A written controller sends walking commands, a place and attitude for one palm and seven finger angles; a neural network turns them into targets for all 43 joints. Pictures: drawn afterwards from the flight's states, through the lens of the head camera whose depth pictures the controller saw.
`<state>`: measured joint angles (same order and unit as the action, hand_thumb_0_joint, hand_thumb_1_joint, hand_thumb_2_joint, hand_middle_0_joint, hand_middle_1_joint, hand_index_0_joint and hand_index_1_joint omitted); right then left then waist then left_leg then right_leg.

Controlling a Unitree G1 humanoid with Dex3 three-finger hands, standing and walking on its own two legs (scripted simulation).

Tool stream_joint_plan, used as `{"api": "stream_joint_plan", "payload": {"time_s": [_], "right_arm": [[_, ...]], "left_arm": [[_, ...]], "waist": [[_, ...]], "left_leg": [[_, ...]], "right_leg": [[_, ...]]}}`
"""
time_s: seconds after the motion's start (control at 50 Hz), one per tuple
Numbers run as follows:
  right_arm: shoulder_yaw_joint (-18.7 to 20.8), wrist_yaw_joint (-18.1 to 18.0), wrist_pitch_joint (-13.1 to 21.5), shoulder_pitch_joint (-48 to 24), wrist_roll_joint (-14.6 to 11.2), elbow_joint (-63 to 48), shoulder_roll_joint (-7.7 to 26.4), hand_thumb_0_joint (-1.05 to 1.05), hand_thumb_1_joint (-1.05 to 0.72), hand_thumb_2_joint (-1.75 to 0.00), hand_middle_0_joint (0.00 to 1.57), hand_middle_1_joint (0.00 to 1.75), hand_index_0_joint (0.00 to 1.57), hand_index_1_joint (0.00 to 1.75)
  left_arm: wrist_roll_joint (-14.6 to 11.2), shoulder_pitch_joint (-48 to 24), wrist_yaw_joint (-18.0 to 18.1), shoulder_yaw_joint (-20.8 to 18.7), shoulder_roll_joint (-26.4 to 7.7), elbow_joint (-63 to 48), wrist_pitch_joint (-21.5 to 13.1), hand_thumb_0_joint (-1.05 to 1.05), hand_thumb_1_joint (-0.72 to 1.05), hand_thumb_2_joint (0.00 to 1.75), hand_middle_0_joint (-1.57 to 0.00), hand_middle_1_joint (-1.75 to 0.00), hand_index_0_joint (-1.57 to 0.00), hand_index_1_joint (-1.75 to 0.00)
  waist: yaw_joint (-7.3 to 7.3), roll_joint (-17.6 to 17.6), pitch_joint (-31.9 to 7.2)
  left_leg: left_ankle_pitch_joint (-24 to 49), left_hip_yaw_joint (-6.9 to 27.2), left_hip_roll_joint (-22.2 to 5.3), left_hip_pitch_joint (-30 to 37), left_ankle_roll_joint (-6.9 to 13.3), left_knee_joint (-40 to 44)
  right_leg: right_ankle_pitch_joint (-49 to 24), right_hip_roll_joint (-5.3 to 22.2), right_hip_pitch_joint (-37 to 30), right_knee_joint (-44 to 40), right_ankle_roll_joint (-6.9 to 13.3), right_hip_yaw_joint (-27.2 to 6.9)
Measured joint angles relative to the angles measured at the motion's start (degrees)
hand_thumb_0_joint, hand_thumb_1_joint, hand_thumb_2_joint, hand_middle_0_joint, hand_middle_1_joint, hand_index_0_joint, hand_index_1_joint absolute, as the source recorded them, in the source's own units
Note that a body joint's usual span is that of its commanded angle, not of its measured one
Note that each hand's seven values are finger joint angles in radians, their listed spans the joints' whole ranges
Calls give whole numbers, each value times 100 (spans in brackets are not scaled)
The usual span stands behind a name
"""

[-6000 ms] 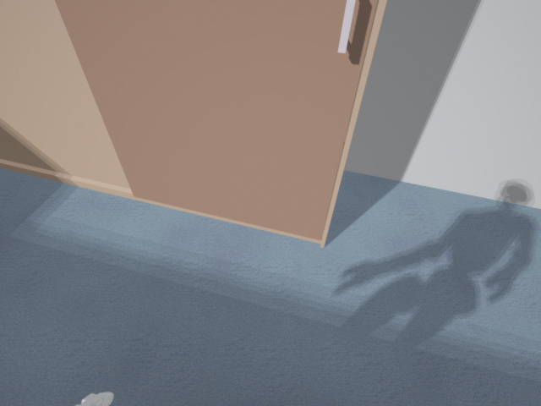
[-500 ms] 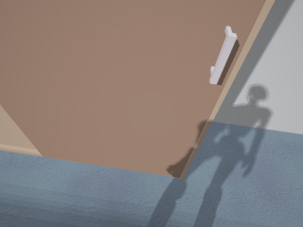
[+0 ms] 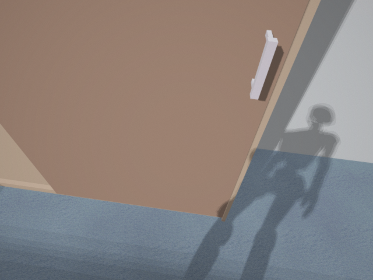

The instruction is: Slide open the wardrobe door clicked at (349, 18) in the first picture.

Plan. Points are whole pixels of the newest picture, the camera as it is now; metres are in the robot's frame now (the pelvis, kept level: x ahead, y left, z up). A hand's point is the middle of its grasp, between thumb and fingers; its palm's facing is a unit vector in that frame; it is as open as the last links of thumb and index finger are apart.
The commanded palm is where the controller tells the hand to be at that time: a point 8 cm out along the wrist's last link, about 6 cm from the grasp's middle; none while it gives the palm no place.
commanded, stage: look again from close up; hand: right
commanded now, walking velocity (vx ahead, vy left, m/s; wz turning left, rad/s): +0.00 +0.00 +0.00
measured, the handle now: (261, 66) +0.53 -0.13 +0.21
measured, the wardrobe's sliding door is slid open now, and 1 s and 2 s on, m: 0.00 0.00 0.00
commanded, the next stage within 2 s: shuffle to correct the standing spot in 0.44 s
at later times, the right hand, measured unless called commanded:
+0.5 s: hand out of the picture +0.01 -0.19 -0.17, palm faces +0.03 +0.98 -0.21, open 7.4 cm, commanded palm none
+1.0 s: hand out of the picture +0.01 -0.16 -0.20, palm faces +0.08 +0.99 -0.14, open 7.4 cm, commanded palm none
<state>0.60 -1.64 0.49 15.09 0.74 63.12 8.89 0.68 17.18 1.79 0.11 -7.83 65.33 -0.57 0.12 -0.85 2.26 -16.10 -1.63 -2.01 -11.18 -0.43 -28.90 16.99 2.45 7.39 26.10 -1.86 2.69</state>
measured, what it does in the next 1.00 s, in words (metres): shifts its weight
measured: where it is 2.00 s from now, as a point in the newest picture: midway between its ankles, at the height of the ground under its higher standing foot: outside the picture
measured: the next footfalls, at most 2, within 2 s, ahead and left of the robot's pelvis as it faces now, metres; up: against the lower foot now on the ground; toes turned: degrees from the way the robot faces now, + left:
left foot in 1.22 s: +0.26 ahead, +0.16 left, +0.00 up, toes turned +2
right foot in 1.68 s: +0.11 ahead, -0.06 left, +0.00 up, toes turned -7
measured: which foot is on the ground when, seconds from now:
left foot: down 0.00-0.92, up 0.94-1.00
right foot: down 0.00-1.00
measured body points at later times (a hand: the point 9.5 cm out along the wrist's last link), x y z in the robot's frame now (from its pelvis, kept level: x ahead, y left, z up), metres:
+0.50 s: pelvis +0.00 -0.01 +0.00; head +0.01 +0.00 +0.45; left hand +0.00 +0.22 -0.16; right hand +0.00 -0.24 -0.15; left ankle -0.01 +0.12 -0.74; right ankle -0.03 -0.14 -0.74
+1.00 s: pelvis +0.07 +0.00 -0.02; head +0.09 -0.02 +0.43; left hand +0.04 +0.21 -0.17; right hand +0.01 -0.22 -0.18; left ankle +0.00 +0.11 -0.70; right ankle -0.03 -0.13 -0.74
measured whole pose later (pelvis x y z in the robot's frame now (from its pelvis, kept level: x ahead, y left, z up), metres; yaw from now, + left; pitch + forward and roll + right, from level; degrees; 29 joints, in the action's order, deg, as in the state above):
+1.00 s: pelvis +0.07 +0.00 -0.02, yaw -2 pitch +1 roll +0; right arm 2.3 -0.6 -1.0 20.7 1.3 65.1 8.3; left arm 2.0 20.0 2.4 -0.7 -5.7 64.1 -2.9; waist -0.8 1.9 2.1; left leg -31.3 -4.2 -2.0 -19.8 0.7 -55.1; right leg 26.8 3.5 8.1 34.2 -1.4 2.4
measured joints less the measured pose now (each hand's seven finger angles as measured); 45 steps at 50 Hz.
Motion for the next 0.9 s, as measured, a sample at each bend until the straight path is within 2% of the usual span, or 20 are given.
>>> {"api": "stream_joint_plan", "payload": {"time_s": [0.6, 0.84, 0.88, 0.9], "right_arm": [[12, 20, -9, -76, 16, 16, 56, 1, -91, -90, 20, 30, 20, 29], [113, 94, 0, 351, 57, -19, -29, 1, -91, -90, 20, 30, 20, 29], [139, 88, 24, 450, 54, 2, -52, 1, -91, -90, 20, 30, 20, 29], [151, 84, 25, 501, 53, 28, -54, 1, -91, -90, 20, 30, 20, 29]], "left_arm": [[10, -254, -5, -42, -126, -101, -35, 0, 91, 90, -19, -30, -19, -30], [72, 192, -65, -54, 63, -93, 57, 0, 91, 90, -19, -30, -19, -30], [69, 213, -60, -61, 97, -85, 49, 0, 91, 90, -19, -30, -19, -30], [66, 218, -58, -63, 120, -80, 33, 0, 91, 90, -19, -30, -19, -30]], "waist": [[35, 55, 54], [13, 67, -126], [14, 105, -99], [12, 158, -90]], "left_leg": [[55, 5, -53, -77, -44, 37], [-628, -302, -35, -91, 4, -555], [-757, -349, -34, -76, -1, -650], [-831, -355, -56, -74, -12, -712]], "right_leg": [[-55, -54, 84, -34, 44, 2], [654, 10, 367, 852, 62, -308], [823, 54, 416, 1051, 104, -247], [895, 62, 380, 1045, 63, -196]]}}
